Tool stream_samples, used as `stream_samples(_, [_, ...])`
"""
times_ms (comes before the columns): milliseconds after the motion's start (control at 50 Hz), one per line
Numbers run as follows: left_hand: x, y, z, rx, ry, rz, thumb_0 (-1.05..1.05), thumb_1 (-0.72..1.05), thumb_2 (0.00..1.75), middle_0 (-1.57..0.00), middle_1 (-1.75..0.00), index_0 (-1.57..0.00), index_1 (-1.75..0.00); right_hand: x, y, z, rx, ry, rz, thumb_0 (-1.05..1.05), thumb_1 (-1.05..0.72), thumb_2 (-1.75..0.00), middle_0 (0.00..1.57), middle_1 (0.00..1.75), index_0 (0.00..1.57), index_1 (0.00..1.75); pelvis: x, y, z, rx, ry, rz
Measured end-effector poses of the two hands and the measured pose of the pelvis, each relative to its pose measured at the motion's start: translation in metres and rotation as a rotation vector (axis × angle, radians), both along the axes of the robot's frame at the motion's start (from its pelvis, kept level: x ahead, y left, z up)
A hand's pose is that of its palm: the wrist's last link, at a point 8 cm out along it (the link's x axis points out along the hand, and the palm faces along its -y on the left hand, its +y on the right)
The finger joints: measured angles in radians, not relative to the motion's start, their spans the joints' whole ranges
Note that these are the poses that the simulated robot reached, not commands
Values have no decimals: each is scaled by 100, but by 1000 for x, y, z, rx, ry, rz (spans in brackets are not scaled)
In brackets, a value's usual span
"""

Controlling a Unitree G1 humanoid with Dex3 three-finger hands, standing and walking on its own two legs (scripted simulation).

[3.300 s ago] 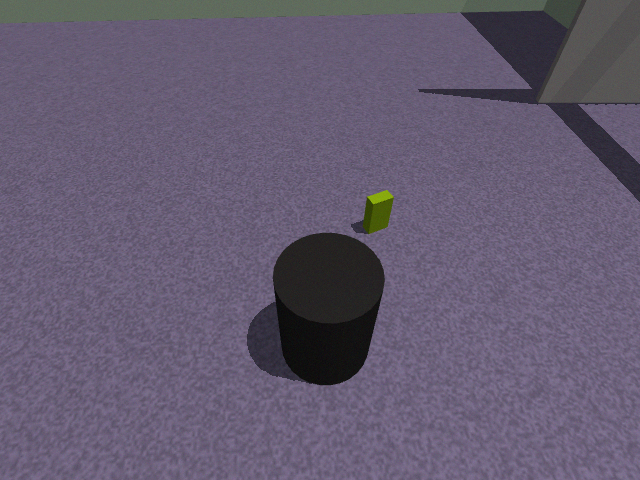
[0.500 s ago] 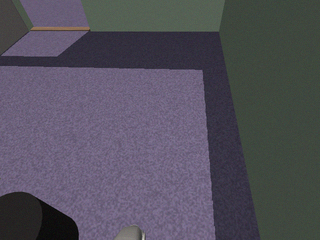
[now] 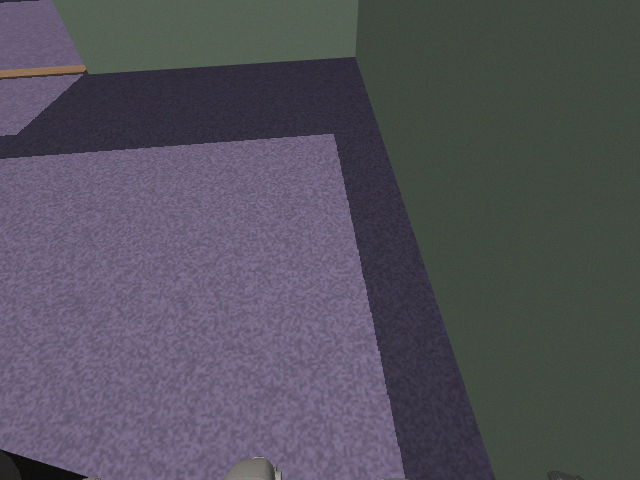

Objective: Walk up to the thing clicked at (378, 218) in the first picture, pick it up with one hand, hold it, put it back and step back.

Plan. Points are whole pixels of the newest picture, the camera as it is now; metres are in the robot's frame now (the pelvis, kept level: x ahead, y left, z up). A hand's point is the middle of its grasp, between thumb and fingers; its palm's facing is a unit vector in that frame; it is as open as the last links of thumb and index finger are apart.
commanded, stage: walk up
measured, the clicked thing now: out of the picture +0.28 +1.24 -0.65
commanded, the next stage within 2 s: stand in 0.70 s
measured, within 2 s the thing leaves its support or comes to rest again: neither
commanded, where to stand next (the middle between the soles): +0.05 +0.03 m, yaw -4 degrees
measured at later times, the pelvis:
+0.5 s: pelvis -0.01 +0.02 +0.02, yaw -5 degrees
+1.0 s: pelvis +0.00 +0.03 +0.04, yaw -4 degrees
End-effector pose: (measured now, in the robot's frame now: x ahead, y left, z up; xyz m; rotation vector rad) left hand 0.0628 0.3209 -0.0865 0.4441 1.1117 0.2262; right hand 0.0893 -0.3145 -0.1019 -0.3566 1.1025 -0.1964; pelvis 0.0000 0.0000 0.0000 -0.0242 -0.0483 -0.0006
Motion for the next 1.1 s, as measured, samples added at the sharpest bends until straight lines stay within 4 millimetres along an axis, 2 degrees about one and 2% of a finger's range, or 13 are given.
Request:
stream_samples(100, [0,-1,7,12,25,-15,1,90,90,-21,-30,-20,-30,-10,6,-8,38,11,-37,1,-90,-90,20,30,21,30,-1,4,4,20,11,-31])
stream_samples(180, [9,5,2,1,22,-33,1,90,90,-21,-30,-20,-30,-23,16,-13,42,35,-54,1,-90,-90,20,30,21,30,-5,13,2,32,14,-41])
stream_samples(300, [30,2,-3,-43,-14,-51,1,90,90,-21,-30,-20,-30,-47,31,-7,56,73,-80,0,-90,-90,20,30,21,30,-9,18,8,22,4,-59])
stream_samples(420, [42,-3,-4,-80,-25,-67,1,91,90,-21,-30,-20,-30,-56,33,1,50,62,-113,1,-90,-90,20,30,21,30,-9,23,13,32,-5,-76])
stream_samples(720, [31,-2,4,-67,88,-64,1,91,90,-21,-30,-20,-30,-51,26,7,55,80,-156,0,-90,-90,20,30,21,30,-7,26,26,33,8,-102])
stream_samples(840, [37,-3,6,-87,92,-45,1,91,90,-21,-30,-20,-30,-51,31,10,54,119,-151,0,-90,-90,20,30,21,30,-2,26,32,35,6,-82])
stream_samples(1000, [49,-7,7,-108,59,-43,1,91,90,-21,-30,-20,-30,-38,35,19,49,93,-143,0,-90,-90,20,30,21,30,0,26,36,30,-2,-72])
stream_samples(1100, [50,-7,8,-116,49,-41,0,91,90,-21,-30,-20,-30,-31,37,23,47,74,-134,0,-90,-90,20,30,21,30,-1,28,37,29,-3,-69])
